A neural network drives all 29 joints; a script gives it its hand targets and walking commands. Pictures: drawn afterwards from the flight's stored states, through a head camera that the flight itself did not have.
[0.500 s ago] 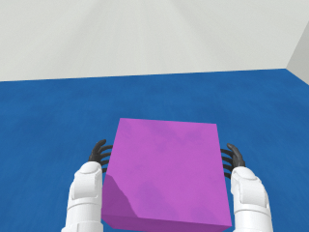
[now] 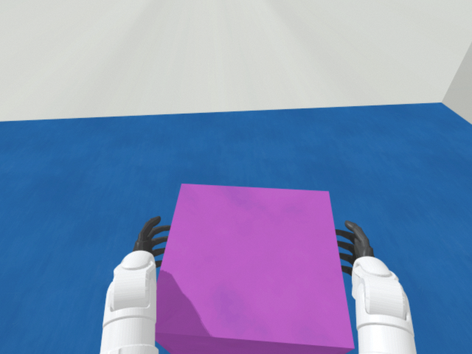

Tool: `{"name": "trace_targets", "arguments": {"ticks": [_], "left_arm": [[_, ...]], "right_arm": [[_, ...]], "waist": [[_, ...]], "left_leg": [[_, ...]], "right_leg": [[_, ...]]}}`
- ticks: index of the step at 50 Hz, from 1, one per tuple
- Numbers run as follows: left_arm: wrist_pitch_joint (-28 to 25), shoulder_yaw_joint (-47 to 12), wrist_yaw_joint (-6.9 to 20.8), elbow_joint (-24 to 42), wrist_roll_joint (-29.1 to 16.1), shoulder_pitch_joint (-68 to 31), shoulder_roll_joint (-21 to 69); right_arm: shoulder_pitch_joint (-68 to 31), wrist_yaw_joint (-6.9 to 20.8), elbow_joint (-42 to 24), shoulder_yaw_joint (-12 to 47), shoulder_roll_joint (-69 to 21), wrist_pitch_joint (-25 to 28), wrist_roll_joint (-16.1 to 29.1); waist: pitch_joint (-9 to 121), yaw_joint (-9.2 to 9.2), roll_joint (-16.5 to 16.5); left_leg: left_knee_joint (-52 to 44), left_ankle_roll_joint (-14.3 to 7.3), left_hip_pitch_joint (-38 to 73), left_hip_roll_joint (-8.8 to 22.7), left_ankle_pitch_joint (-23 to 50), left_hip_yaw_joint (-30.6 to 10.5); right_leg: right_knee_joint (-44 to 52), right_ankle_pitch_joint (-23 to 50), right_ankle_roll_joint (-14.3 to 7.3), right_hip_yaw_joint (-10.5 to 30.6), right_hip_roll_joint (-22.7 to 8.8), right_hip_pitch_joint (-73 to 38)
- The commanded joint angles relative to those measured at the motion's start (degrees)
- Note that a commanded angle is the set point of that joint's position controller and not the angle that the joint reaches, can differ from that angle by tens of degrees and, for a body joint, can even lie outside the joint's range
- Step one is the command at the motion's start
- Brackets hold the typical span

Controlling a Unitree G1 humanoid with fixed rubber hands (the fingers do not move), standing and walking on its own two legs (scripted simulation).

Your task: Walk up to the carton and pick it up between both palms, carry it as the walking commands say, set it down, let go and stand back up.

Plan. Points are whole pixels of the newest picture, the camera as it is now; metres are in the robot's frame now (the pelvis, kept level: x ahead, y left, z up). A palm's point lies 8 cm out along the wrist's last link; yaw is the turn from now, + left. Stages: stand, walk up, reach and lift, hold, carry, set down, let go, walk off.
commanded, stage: reach and lift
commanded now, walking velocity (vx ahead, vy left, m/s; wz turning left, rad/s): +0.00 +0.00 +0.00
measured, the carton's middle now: (249, 272) +0.30 +0.00 -0.03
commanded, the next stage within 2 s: hold in 0.34 s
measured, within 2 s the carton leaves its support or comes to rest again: neither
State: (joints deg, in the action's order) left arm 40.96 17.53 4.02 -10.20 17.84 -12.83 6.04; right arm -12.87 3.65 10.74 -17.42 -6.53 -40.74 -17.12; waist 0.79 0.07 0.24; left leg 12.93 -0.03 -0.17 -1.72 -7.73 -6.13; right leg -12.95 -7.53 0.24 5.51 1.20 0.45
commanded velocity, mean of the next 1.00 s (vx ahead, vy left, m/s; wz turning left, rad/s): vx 0.00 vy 0.00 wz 0.00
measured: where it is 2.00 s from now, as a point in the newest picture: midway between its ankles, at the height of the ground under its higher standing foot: outside the picture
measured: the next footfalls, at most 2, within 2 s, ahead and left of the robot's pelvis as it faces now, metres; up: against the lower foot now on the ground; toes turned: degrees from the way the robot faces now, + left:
none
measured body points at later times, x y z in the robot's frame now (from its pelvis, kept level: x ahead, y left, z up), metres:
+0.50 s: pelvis +0.00 +0.00 +0.00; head -0.04 +0.00 +0.45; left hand +0.29 +0.19 +0.04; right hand +0.29 -0.19 +0.04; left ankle +0.00 +0.12 -0.75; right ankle +0.00 -0.12 -0.75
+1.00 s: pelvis +0.00 +0.00 +0.00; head -0.04 +0.00 +0.45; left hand +0.29 +0.19 +0.04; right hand +0.29 -0.19 +0.04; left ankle +0.00 +0.12 -0.75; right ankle +0.00 -0.12 -0.75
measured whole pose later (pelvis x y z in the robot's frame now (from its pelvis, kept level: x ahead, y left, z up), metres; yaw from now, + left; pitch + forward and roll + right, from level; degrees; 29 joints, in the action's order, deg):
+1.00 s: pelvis +0.00 +0.00 +0.00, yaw +0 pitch -5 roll +0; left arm 41.0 17.1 3.8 -8.4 17.9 -11.2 7.1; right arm -11.4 3.7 9.5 -17.5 -6.6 -40.4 -16.8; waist 0.8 0.3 0.3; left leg 12.6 -0.1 -0.1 -1.8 -7.7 -5.8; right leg -13.6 -7.9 0.2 5.5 1.2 0.8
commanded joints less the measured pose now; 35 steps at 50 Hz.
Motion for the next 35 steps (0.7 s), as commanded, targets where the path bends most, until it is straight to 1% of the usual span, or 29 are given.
{"name": "trace_targets", "arguments": {"ticks": [1, 15, 26, 35], "left_arm": [[-1.32, -33.71, 15.7, 0.82, -16.02, -27.72, 45.52], [-1.08, -33.97, 15.6, 2.03, -15.88, -26.15, 44.8], [-1.18, -33.9, 15.78, 1.47, -15.82, -26.68, 45.06], [-1.25, -33.88, 15.76, 1.24, -15.79, -26.77, 45.46]], "right_arm": [[-27.75, 15.98, -1.07, 33.57, -45.09, 1.54, 15.83], [-26.04, 15.75, -1.86, 34.11, -45.23, 1.13, 15.8], [-26.4, 15.79, -1.4, 33.85, -45.23, 1.15, 15.81], [-26.54, 15.97, -1.09, 33.65, -45.1, 1.27, 15.86]], "waist": [[12.18, -0.21, -0.6], [11.34, 0.26, -0.17], [10.84, 0.26, -0.21], [10.91, 0.26, -0.21]], "left_leg": [[-1.28, 1.0, 1.11, -4.23, 10.7, 2.93], [-1.41, 0.92, 0.75, -4.49, 10.03, 3.24], [-1.36, 0.91, 0.57, -4.43, 8.32, 3.4], [-1.3, 0.99, 0.87, -4.32, 8.52, 3.42]], "right_leg": [[0.47, 10.71, 0.05, -2.91, 4.66, -3.95], [0.55, 10.42, 0.29, -2.86, 4.48, -3.65], [0.42, 8.64, 0.2, -3.05, 4.3, -2.98], [0.24, 8.59, 0.12, -3.15, 4.23, -2.69]]}}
